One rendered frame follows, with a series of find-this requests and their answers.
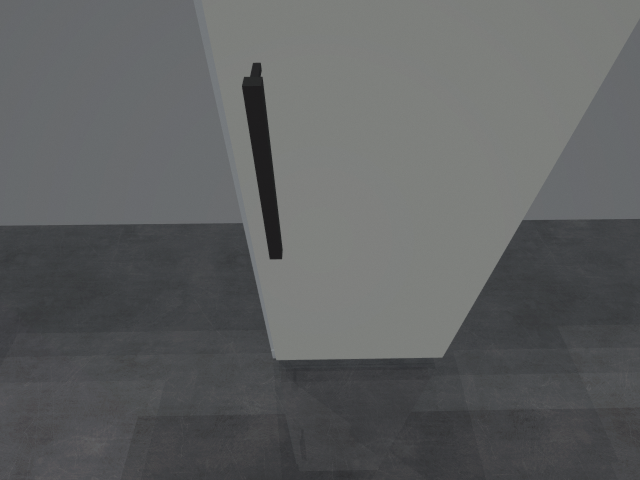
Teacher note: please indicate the handle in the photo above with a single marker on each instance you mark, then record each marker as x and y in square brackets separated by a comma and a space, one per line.
[254, 98]

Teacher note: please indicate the fridge door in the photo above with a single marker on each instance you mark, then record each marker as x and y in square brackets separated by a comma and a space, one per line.
[409, 138]

